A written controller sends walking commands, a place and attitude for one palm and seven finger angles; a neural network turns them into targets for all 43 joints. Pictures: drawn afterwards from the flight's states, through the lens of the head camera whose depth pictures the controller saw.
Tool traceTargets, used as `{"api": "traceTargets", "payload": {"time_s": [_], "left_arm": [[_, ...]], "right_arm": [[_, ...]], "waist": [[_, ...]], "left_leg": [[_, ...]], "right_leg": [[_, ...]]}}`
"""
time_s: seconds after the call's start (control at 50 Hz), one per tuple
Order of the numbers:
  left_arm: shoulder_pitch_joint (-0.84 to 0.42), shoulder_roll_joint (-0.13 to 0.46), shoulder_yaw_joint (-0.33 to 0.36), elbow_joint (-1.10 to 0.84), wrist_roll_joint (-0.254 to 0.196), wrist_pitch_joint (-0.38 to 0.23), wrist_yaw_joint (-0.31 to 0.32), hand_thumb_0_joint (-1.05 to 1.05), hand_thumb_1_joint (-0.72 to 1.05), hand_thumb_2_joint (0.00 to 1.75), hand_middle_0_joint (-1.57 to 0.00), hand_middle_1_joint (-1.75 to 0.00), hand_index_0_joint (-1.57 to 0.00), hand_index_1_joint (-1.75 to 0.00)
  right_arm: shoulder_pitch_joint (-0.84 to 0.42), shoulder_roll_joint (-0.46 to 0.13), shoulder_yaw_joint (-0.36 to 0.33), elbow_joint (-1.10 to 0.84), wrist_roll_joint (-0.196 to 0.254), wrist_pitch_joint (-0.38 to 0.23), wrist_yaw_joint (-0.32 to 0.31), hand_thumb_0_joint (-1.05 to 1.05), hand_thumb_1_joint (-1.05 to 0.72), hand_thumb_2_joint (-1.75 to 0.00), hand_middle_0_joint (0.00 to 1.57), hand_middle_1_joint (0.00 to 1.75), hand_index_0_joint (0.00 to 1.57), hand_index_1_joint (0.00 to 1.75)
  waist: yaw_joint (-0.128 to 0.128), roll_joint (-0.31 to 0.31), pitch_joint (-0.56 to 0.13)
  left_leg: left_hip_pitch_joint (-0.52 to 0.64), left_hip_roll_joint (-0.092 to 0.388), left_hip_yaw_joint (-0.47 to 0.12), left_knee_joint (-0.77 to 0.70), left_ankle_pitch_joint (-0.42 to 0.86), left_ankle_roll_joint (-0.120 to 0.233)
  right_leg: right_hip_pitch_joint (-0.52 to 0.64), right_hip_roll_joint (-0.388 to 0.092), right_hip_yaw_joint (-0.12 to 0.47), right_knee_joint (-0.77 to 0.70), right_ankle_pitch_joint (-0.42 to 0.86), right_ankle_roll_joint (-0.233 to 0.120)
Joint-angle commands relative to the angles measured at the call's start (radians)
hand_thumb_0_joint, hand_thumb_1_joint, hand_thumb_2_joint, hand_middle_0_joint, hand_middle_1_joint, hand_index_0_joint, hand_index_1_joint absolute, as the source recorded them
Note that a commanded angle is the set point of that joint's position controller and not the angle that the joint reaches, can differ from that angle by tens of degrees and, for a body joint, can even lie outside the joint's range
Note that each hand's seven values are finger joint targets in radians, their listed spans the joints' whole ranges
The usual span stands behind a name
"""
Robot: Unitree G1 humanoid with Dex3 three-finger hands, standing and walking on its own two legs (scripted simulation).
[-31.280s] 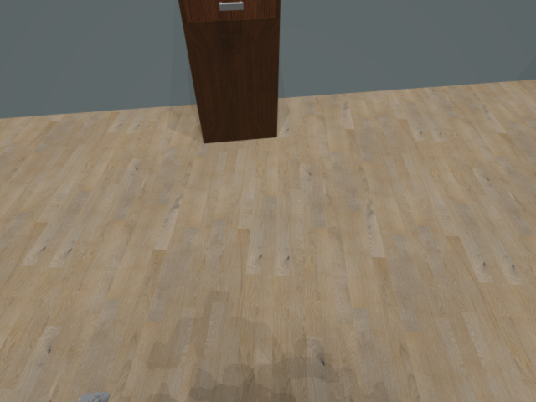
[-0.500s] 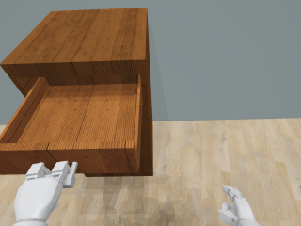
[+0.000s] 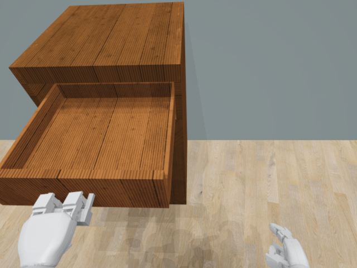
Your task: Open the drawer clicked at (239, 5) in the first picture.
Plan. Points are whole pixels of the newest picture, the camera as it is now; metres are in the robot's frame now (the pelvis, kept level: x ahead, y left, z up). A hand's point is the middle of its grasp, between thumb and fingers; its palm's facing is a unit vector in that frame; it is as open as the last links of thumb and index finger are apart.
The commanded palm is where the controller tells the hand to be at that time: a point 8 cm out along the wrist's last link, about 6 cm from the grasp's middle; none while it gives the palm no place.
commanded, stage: open the thumb to release the handle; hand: left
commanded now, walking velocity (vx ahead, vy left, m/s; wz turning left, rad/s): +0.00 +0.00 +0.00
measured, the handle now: (67, 207) +0.22 +0.27 +0.04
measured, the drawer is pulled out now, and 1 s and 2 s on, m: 0.30 0.30 0.30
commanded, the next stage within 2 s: lift the hand off the handle in 0.40 s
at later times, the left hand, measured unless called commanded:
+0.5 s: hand (64, 239) +0.17 +0.25 +0.02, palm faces +0.00 -0.06 -1.00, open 13.2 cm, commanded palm +0.14 +0.25 +0.07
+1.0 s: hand (64, 232) +0.18 +0.25 +0.03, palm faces +0.00 -0.05 -1.00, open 13.5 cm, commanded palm +0.16 +0.25 +0.10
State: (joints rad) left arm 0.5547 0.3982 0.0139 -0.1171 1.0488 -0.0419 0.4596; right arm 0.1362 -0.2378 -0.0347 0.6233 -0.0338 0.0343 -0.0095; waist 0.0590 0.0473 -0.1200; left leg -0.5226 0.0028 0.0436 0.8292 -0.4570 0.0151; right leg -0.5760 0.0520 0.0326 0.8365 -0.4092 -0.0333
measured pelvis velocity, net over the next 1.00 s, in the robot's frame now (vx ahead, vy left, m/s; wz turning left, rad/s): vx -0.03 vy -0.01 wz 0.03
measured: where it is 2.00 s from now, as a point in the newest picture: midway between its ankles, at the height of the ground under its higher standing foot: outside the picture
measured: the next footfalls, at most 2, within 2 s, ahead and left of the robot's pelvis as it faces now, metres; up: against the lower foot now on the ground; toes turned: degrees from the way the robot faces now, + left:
none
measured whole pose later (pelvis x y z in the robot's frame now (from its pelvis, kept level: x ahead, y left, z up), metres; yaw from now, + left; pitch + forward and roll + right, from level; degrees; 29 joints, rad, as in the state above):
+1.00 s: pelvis -0.03 -0.01 +0.01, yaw +2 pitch +4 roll +0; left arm 0.29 0.41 -0.06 0.05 1.03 0.00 0.33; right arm 0.10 -0.21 0.01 0.67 -0.01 0.02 -0.07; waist 0.09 0.06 -0.07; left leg -0.44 -0.01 0.01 0.75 -0.38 0.01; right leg -0.48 0.04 0.01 0.75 -0.34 -0.04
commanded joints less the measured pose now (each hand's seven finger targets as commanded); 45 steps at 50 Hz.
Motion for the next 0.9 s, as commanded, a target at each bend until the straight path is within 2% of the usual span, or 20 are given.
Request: {"api": "traceTargets", "payload": {"time_s": [0.0, 0.02, 0.06, 0.1, 0.12, 0.14, 0.22, 0.28, 0.4, 0.46, 0.48, 0.5, 0.52, 0.6, 0.62, 0.68, 0.7, 0.78, 0.84, 0.88], "left_arm": [[-0.103, 0.16, 0.131, -0.156, -0.007, 0.059, 0.038, 0.0, 0.48, 0.72, -0.37, -1.3, -0.37, -1.3], [-0.117, 0.166, 0.127, -0.142, 0.0, 0.066, 0.032, 0.0, 0.41, 0.69, -0.36, -1.3, -0.36, -1.3], [-0.092, 0.153, 0.105, -0.113, -0.002, 0.078, 0.008, 0.0, 0.27, 0.63, -0.35, -1.28, -0.35, -1.28], [-0.115, 0.169, 0.109, -0.139, -0.006, 0.081, -0.013, 0.0, 0.13, 0.57, -0.35, -1.27, -0.35, -1.27], [-0.102, 0.159, 0.093, -0.128, -0.003, 0.082, -0.021, 0.0, 0.06, 0.54, -0.34, -1.26, -0.34, -1.26], [-0.109, 0.141, 0.075, -0.111, -0.01, 0.082, -0.033, 0.0, -0.01, 0.51, -0.33, -1.25, -0.33, -1.25], [-0.136, 0.146, 0.072, -0.123, -0.009, 0.056, -0.056, 0.0, -0.29, 0.39, -0.32, -1.22, -0.32, -1.22], [-0.106, 0.158, 0.096, -0.1, -0.013, 0.033, -0.064, 0.0, -0.5, 0.3, -0.3, -1.2, -0.3, -1.2], [-0.099, 0.195, 0.153, -0.088, -0.013, 0.002, -0.051, 0.0, -0.5, 0.3, -0.3, -1.2, -0.3, -1.2], [-0.107, 0.174, 0.133, -0.095, -0.007, -0.003, -0.037, 0.0, -0.5, 0.3, -0.3, -1.2, -0.3, -1.2], [-0.145, 0.12, 0.07, -0.079, -0.004, 0.003, -0.036, 0.0, -0.5, 0.3, -0.3, -1.2, -0.3, -1.2], [-0.186, 0.13, 0.084, -0.083, -0.008, 0.002, -0.033, 0.0, -0.5, 0.3, -0.3, -1.2, -0.3, -1.2], [-0.177, 0.163, 0.114, -0.071, -0.003, 0.005, -0.024, 0.0, -0.5, 0.3, -0.3, -1.2, -0.3, -1.2], [-0.241, 0.157, 0.094, -0.071, 0.008, 0.024, -0.014, 0.0, -0.5, 0.3, -0.3, -1.2, -0.3, -1.2], [-0.251, 0.162, 0.093, -0.057, 0.008, 0.03, -0.013, 0.0, -0.5, 0.3, -0.3, -1.2, -0.3, -1.2], [-0.315, 0.161, 0.078, -0.041, 0.005, 0.045, -0.02, 0.0, -0.5, 0.3, -0.3, -1.2, -0.3, -1.2], [-0.34, 0.186, 0.096, -0.03, 0.004, 0.048, -0.022, 0.0, -0.5, 0.3, -0.3, -1.2, -0.3, -1.2], [-0.368, 0.185, 0.083, 0.014, -0.001, 0.056, -0.038, 0.0, -0.5, 0.3, -0.3, -1.2, -0.3, -1.2], [-0.431, 0.183, 0.062, -0.064, -0.011, 0.053, -0.046, 0.0, -0.5, 0.3, -0.3, -1.2, -0.3, -1.2], [-0.433, 0.207, 0.084, -0.071, -0.021, 0.052, -0.055, 0.0, -0.5, 0.3, -0.3, -1.2, -0.3, -1.2]], "right_arm": [[-0.133, -0.097, -0.031, -0.156, 0.001, -0.049, -0.026, 0.0, -0.9, -0.9, 0.2, 0.3, 0.2, 0.3], [-0.14, -0.094, -0.024, -0.156, 0.0, -0.051, -0.029, 0.0, -0.9, -0.9, 0.2, 0.3, 0.2, 0.3], [-0.155, -0.09, -0.014, -0.156, 0.007, -0.05, -0.034, 0.0, -0.9, -0.9, 0.2, 0.3, 0.2, 0.3], [-0.16, -0.092, -0.013, -0.158, 0.01, -0.048, -0.038, 0.0, -0.9, -0.9, 0.2, 0.3, 0.2, 0.3], [-0.17, -0.085, -0.006, -0.158, 0.009, -0.051, -0.037, 0.0, -0.9, -0.9, 0.2, 0.3, 0.2, 0.3], [-0.169, -0.084, -0.005, -0.154, 0.011, -0.05, -0.038, 0.0, -0.9, -0.9, 0.2, 0.3, 0.2, 0.3], [-0.172, -0.085, 0.001, -0.156, 0.005, -0.058, -0.037, 0.0, -0.9, -0.9, 0.2, 0.3, 0.2, 0.3], [-0.169, -0.081, -0.001, -0.152, 0.005, -0.063, -0.037, 0.0, -0.9, -0.9, 0.2, 0.3, 0.2, 0.3], [-0.161, -0.083, -0.008, -0.146, 0.002, -0.063, -0.036, 0.0, -0.9, -0.9, 0.2, 0.3, 0.2, 0.3], [-0.16, -0.083, -0.012, -0.144, 0.002, -0.064, -0.031, 0.0, -0.9, -0.9, 0.2, 0.3, 0.2, 0.3], [-0.157, -0.082, -0.014, -0.142, 0.001, -0.063, -0.028, 0.0, -0.9, -0.9, 0.2, 0.3, 0.2, 0.3], [-0.154, -0.085, -0.019, -0.139, 0.0, -0.064, -0.03, 0.0, -0.9, -0.9, 0.2, 0.3, 0.2, 0.3], [-0.155, -0.087, -0.018, -0.14, 0.001, -0.064, -0.032, 0.0, -0.9, -0.9, 0.2, 0.3, 0.2, 0.3], [-0.157, -0.089, -0.022, -0.134, 0.002, -0.063, -0.04, 0.0, -0.9, -0.9, 0.2, 0.3, 0.2, 0.3], [-0.159, -0.087, -0.018, -0.134, 0.003, -0.063, -0.042, 0.0, -0.9, -0.9, 0.2, 0.3, 0.2, 0.3], [-0.165, -0.087, -0.017, -0.125, 0.008, -0.06, -0.051, 0.0, -0.9, -0.9, 0.2, 0.3, 0.2, 0.3], [-0.162, -0.091, -0.018, -0.12, 0.007, -0.058, -0.058, 0.0, -0.9, -0.9, 0.2, 0.3, 0.2, 0.3], [-0.171, -0.086, -0.011, -0.113, 0.014, -0.058, -0.066, 0.0, -0.9, -0.9, 0.2, 0.3, 0.2, 0.3], [-0.18, -0.08, -0.009, -0.119, 0.015, -0.06, -0.068, 0.0, -0.9, -0.9, 0.2, 0.3, 0.2, 0.3], [-0.187, -0.079, -0.004, -0.122, 0.015, -0.062, -0.073, 0.0, -0.9, -0.9, 0.2, 0.3, 0.2, 0.3]], "waist": [[0.018, -0.019, -0.169], [0.023, -0.045, -0.16], [0.035, -0.053, -0.131], [0.039, -0.022, -0.148], [0.042, -0.031, -0.126], [0.033, -0.054, -0.099], [0.036, -0.039, -0.08], [0.044, -0.059, -0.073], [0.052, -0.027, -0.085], [0.048, -0.001, -0.091], [0.027, -0.014, -0.081], [0.02, -0.017, -0.089], [0.033, -0.037, -0.091], [0.026, -0.014, -0.121], [0.026, -0.039, -0.116], [0.019, -0.046, -0.114], [0.016, -0.051, -0.119], [0.023, -0.055, -0.099], [0.02, -0.004, -0.132], [0.026, -0.031, -0.126]], "left_leg": [[0.116, -0.04, -0.047, -0.103, 0.316, -0.003], [0.111, -0.042, -0.046, -0.105, 0.303, 0.0], [0.103, -0.044, -0.046, -0.121, 0.294, 0.002], [0.123, -0.042, -0.044, -0.135, 0.308, 0.0], [0.123, -0.045, -0.043, -0.135, 0.3, 0.002], [0.116, -0.044, -0.043, -0.14, 0.285, 0.003], [0.123, -0.044, -0.044, -0.157, 0.262, 0.004], [0.116, -0.048, -0.042, -0.156, 0.255, 0.005], [0.113, -0.049, -0.041, -0.161, 0.264, -0.002], [0.115, -0.047, -0.04, -0.158, 0.271, -0.004], [0.109, -0.047, -0.04, -0.147, 0.265, -0.003], [0.113, -0.041, -0.042, -0.151, 0.263, -0.004], [0.103, -0.043, -0.044, -0.15, 0.247, -0.002], [0.112, -0.045, -0.041, -0.148, 0.237, -0.002], [0.105, -0.044, -0.041, -0.145, 0.227, 0.001], [0.102, -0.045, -0.039, -0.148, 0.203, 0.004], [0.101, -0.046, -0.04, -0.149, 0.203, 0.004], [0.092, -0.049, -0.039, -0.158, 0.184, 0.005], [0.144, -0.047, -0.041, -0.172, 0.197, 0.005], [0.144, -0.047, -0.042, -0.18, 0.193, 0.008]], "right_leg": [[0.108, 0.003, 0.037, -0.139, 0.321, -0.017], [0.107, 0.001, 0.038, -0.14, 0.31, -0.014], [0.124, 0.002, 0.037, -0.152, 0.3, -0.014], [0.154, -0.002, 0.045, -0.166, 0.311, -0.018], [0.146, -0.002, 0.043, -0.167, 0.301, -0.014], [0.143, -0.001, 0.037, -0.178, 0.291, -0.013], [0.142, -0.004, 0.044, -0.197, 0.255, -0.012], [0.152, -0.005, 0.052, -0.21, 0.261, -0.011], [0.168, -0.005, 0.064, -0.217, 0.268, -0.015], [0.146, -0.003, 0.054, -0.2, 0.269, -0.016], [0.122, -0.005, 0.044, -0.196, 0.264, -0.013], [0.117, -0.005, 0.038, -0.199, 0.256, -0.013], [0.117, -0.003, 0.041, -0.195, 0.233, -0.012], [0.119, -0.006, 0.037, -0.195, 0.225, -0.015], [0.112, -0.008, 0.032, -0.192, 0.21, -0.01], [0.11, -0.011, 0.027, -0.202, 0.185, -0.008], [0.118, -0.01, 0.035, -0.207, 0.181, -0.008], [0.121, -0.013, 0.036, -0.218, 0.158, -0.006], [0.136, -0.013, 0.028, -0.229, 0.153, -0.007], [0.157, -0.015, 0.027, -0.243, 0.145, -0.003]]}}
